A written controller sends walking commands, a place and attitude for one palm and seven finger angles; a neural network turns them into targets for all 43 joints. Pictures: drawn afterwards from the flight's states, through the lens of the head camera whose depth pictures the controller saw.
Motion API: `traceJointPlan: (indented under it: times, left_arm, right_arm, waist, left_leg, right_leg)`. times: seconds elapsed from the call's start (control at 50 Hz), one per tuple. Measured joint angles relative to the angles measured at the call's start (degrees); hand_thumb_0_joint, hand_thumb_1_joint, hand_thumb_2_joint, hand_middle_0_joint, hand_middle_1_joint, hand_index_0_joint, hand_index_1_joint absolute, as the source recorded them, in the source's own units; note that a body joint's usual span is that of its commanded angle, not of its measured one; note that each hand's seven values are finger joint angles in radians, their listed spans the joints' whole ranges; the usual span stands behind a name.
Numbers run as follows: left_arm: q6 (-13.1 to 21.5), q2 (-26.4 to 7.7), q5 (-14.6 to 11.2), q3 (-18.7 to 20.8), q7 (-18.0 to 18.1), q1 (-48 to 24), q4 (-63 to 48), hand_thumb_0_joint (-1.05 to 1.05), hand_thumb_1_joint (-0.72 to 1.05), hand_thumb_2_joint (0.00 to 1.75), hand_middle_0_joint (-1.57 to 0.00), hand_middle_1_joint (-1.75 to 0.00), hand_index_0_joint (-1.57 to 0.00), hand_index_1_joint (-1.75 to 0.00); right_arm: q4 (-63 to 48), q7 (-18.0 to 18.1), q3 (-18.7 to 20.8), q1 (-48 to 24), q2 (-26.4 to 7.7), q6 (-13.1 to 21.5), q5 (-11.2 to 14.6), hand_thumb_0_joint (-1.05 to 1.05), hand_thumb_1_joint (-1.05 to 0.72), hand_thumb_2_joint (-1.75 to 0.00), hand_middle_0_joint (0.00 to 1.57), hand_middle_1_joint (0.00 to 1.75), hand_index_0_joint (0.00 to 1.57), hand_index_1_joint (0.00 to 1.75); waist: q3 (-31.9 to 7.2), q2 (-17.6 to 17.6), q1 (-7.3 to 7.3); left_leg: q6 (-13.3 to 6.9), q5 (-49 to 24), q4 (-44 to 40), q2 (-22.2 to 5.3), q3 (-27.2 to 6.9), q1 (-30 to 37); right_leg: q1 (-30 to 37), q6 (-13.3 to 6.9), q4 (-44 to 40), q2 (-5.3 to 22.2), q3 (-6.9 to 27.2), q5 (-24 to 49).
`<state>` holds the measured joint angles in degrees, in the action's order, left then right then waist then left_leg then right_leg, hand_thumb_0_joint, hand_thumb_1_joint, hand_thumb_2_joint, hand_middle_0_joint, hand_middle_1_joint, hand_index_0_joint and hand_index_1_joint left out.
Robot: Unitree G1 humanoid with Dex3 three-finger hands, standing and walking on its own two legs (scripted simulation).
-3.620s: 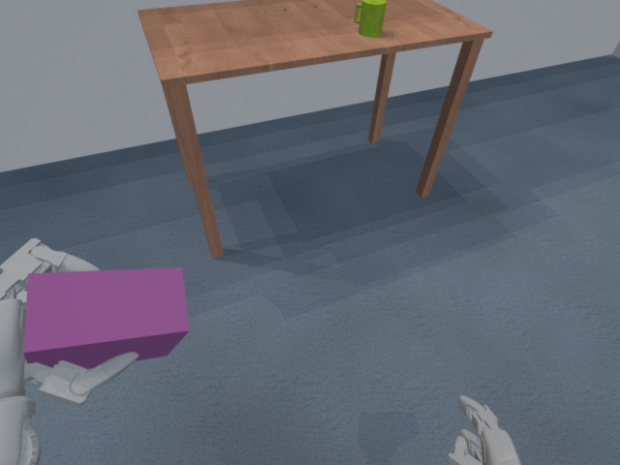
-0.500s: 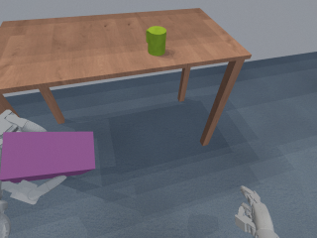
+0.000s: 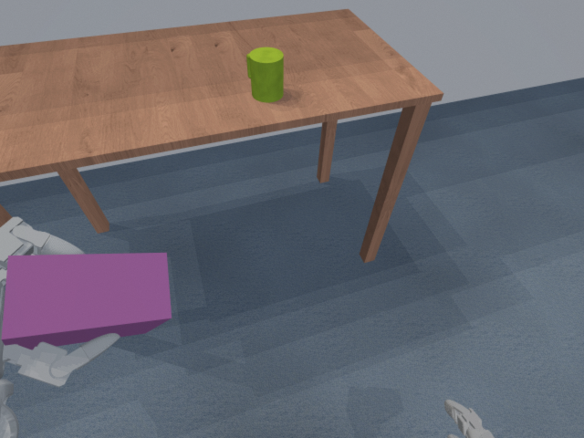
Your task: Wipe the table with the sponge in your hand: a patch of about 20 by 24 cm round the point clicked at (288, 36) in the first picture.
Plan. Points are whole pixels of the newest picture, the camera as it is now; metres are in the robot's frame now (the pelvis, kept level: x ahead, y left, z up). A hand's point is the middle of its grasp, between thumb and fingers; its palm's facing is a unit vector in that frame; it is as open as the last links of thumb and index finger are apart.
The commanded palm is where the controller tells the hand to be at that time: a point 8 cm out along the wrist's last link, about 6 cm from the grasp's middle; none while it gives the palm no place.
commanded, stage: take the last steps up to it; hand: left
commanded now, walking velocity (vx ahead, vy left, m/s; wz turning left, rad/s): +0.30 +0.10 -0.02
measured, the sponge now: (113, 299) +0.23 +0.20 +0.14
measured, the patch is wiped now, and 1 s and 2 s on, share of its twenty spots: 0.00 0.00 0.00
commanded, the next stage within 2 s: come to a stop and stand still in 1.84 s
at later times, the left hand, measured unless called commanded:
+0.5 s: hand (105, 237) +0.29 +0.22 +0.16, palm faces +0.38 -0.81 -0.45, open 10.7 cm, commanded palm +0.23 +0.27 +0.18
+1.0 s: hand (117, 158) +0.40 +0.25 +0.18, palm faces +0.34 -0.83 -0.44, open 10.7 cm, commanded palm +0.35 +0.30 +0.18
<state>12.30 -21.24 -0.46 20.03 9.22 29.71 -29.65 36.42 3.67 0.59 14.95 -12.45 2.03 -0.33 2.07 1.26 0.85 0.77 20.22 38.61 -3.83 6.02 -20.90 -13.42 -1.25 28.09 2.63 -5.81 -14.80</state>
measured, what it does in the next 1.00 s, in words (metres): walks ahead: left foot, then right foot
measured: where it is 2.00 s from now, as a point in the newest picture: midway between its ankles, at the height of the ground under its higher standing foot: (283, 400)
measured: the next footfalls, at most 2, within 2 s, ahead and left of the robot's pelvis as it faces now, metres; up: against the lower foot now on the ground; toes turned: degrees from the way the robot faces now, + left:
left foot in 0.06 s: +0.08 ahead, +0.14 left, +0.00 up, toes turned +8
right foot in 0.40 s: +0.12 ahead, -0.10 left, +0.00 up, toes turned -11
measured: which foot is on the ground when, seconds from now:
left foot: up 0.00-0.04, down 0.06-0.40, up 0.42-0.74, down 0.76-1.00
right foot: down 0.00-0.08, up 0.10-0.38, down 0.40-0.76, up 0.78-1.00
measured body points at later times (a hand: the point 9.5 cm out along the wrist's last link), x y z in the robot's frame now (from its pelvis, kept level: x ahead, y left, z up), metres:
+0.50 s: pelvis +0.06 +0.00 -0.01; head +0.09 -0.03 +0.44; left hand +0.27 +0.27 +0.18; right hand +0.22 -0.23 -0.12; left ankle +0.04 +0.13 -0.68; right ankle +0.08 -0.10 -0.74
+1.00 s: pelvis +0.17 +0.02 +0.00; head +0.21 +0.03 +0.45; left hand +0.38 +0.29 +0.20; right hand +0.33 -0.18 -0.09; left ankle +0.19 +0.14 -0.74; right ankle +0.19 -0.10 -0.69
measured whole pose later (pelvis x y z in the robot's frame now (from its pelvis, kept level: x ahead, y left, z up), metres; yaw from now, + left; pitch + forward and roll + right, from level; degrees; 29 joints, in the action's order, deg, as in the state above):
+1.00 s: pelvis +0.17 +0.02 +0.00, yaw -3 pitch +1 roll +0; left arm 12.9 -21.6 -0.9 21.2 8.9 28.6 -32.8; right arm 34.7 2.5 -1.0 11.4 -6.4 7.0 0.3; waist 3.1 0.4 0.5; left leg -0.1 13.7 28.3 -5.4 9.6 -14.9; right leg -27.3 1.7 53.1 5.1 -6.9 -23.2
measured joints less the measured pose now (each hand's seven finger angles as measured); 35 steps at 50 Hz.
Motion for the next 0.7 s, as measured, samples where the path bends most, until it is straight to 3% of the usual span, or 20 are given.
traceJointPlan:
  times: [0.06,0.08,0.14,0.18,0.22,0.3,0.38,0.4,0.42,0.46,0.5,0.54,0.62,0.7]
  left_arm:
    - [0.0,0.3,-0.1,0.1,0.4,-0.5,-0.6,0.0,-0.53,1.0,-0.66,-1.36,-0.67,-1.36]
    - [0.0,0.3,-0.1,0.3,0.6,-1.1,-0.4,0.0,-0.53,1.0,-0.66,-1.36,-0.67,-1.36]
    - [0.1,0.8,0.4,0.4,0.6,-3.5,2.6,0.0,-0.53,1.0,-0.66,-1.36,-0.67,-1.36]
    - [-0.4,1.0,0.7,0.3,0.4,-4.5,4.0,0.0,-0.53,1.0,-0.66,-1.36,-0.67,-1.36]
    - [-0.9,1.1,0.7,0.0,0.2,-4.3,3.7,0.0,-0.53,1.0,-0.66,-1.36,-0.67,-1.36]
    - [-0.6,1.3,0.4,-0.7,-0.1,-2.4,1.5,0.0,-0.53,1.0,-0.66,-1.36,-0.67,-1.36]
    - [-0.6,0.1,0.2,-0.5,-0.2,-1.8,1.5,0.0,-0.53,1.0,-0.66,-1.36,-0.67,-1.36]
    - [-0.7,-0.4,0.3,-0.2,-0.1,-1.9,1.6,0.0,-0.53,1.0,-0.66,-1.36,-0.67,-1.36]
    - [-0.7,-0.4,0.4,-0.1,-0.1,-2.6,2.0,0.0,-0.53,1.0,-0.66,-1.36,-0.66,-1.36]
    - [-1.0,0.7,0.2,-0.8,-0.2,-4.3,3.3,0.0,-0.53,1.0,-0.66,-1.36,-0.66,-1.36]
    - [-1.0,1.9,-0.1,-1.2,-0.5,-5.0,3.8,0.0,-0.53,1.0,-0.66,-1.36,-0.66,-1.36]
    - [-0.5,2.6,-0.1,-1.1,-0.7,-4.0,3.5,0.0,-0.53,1.0,-0.66,-1.36,-0.66,-1.36]
    - [0.5,1.8,0.1,-0.2,-0.5,-0.7,0.6,0.0,-0.53,1.0,-0.66,-1.36,-0.66,-1.37]
    - [0.9,0.1,0.1,0.5,0.2,0.9,-2.6,0.0,-0.53,1.0,-0.66,-1.36,-0.66,-1.37]
  right_arm:
    - [-0.7,0.6,0.8,0.3,-0.8,0.7,0.1,0.01,-0.9,-0.9,0.2,0.3,0.2,0.3]
    - [-0.8,0.8,1.0,0.0,-0.6,0.9,0.1,0.01,-0.9,-0.9,0.2,0.3,0.2,0.3]
    - [-0.8,1.0,1.0,-1.3,0.6,1.8,0.3,0.01,-0.9,-0.9,0.2,0.3,0.2,0.3]
    - [-0.6,0.7,0.5,-2.0,1.9,2.8,0.5,0.01,-0.9,-0.9,0.2,0.3,0.2,0.3]
    - [-0.7,0.2,-0.2,-2.4,3.1,3.7,0.6,0.01,-0.9,-0.9,0.2,0.3,0.2,0.3]
    - [-1.1,-0.2,-1.6,-2.7,4.6,4.8,0.3,0.01,-0.9,-0.9,0.2,0.3,0.2,0.3]
    - [-1.4,0.0,-2.4,-2.5,5.0,4.6,0.1,0.01,-0.9,-0.9,0.21,0.3,0.2,0.3]
    - [-1.5,0.1,-2.5,-2.4,4.9,4.4,0.1,0.01,-0.9,-0.9,0.21,0.3,0.2,0.3]
    - [-1.4,0.1,-2.4,-2.7,4.4,3.9,0.2,0.01,-0.9,-0.9,0.21,0.3,0.2,0.3]
    - [0.2,-0.2,-1.7,-3.9,2.9,2.9,0.3,0.01,-0.9,-0.9,0.21,0.3,0.2,0.3]
    - [1.5,-0.5,-1.0,-4.7,1.5,1.9,0.4,0.01,-0.9,-0.9,0.21,0.3,0.2,0.3]
    - [1.8,-0.5,-0.4,-5.0,0.3,1.1,0.4,0.01,-0.9,-0.9,0.21,0.3,0.2,0.3]
    - [0.3,-0.3,0.9,-4.6,-1.0,0.6,0.2,0.01,-0.9,-0.9,0.2,0.3,0.2,0.3]
    - [-1.6,0.0,2.1,-3.2,-1.9,1.2,0.1,0.01,-0.9,-0.9,0.2,0.3,0.2,0.3]
  waist:
    - [0.0,-0.2,-0.48]
    - [0.3,0.5,-0.83]
    - [-0.1,0.4,-0.9]
    - [-0.6,-0.3,-0.44]
    - [-0.8,-0.8,-0.52]
    - [-0.8,-2.1,-1.02]
    - [-0.4,-3.2,-1.31]
    - [-0.5,-3.1,-1.32]
    - [-0.3,-3.8,-1.44]
    - [0.7,-4.6,-1.62]
    - [1.4,-4.2,-1.55]
    - [1.9,-3.5,-1.06]
    - [2.8,-1.1,-0.14]
    - [3.4,0.7,-0.46]
  left_leg:
    - [-0.8,-4.4,-9.1,0.2,1.4,4.9]
    - [-1.2,-7.5,-9.0,0.6,2.1,5.3]
    - [-2.0,-5.8,-6.8,0.7,2.9,5.4]
    - [-2.3,-5.5,-7.9,0.5,2.5,6.0]
    - [-2.1,-6.1,-9.5,0.1,2.6,6.8]
    - [-1.3,-6.3,-11.6,-0.8,3.1,8.1]
    - [0.0,-4.1,-9.2,-1.6,2.8,8.0]
    - [0.3,-2.6,-6.8,-1.6,2.6,7.2]
    - [-0.2,-0.5,-3.1,-2.1,2.1,5.8]
    - [-0.3,4.5,9.5,-1.3,-0.9,1.1]
    - [0.4,4.4,20.7,0.0,-2.8,-3.6]
    - [1.0,2.7,25.1,0.1,-3.0,-6.9]
    - [0.9,-0.5,14.2,-1.1,-1.2,-7.7]
    - [0.3,-3.3,-0.2,-1.0,1.4,-3.4]
  right_leg:
    - [-0.3,1.2,3.6,0.5,0.3,-2.4]
    - [-0.8,1.2,5.9,1.0,1.2,-4.0]
    - [-5.8,1.2,20.8,0.5,2.5,-13.1]
    - [-9.1,1.6,28.0,0.3,2.0,-12.8]
    - [-11.1,2.1,29.4,0.7,1.0,-10.9]
    - [-10.8,2.8,21.4,1.4,-1.1,-9.0]
    - [-5.5,2.8,7.6,0.5,-3.3,-6.5]
    - [-3.8,2.1,4.0,0.4,-3.3,-5.0]
    - [-3.9,0.8,3.8,0.0,-3.5,-1.2]
    - [-4.4,-1.1,6.6,-0.1,-3.9,-1.3]
    - [-3.3,-1.5,6.2,0.3,-3.9,-2.4]
    - [-1.8,-1.0,4.0,0.6,-3.8,-2.1]
    - [0.5,-0.4,0.6,1.6,-3.2,-1.4]
    - [2.1,0.8,1.0,2.6,-2.7,-3.2]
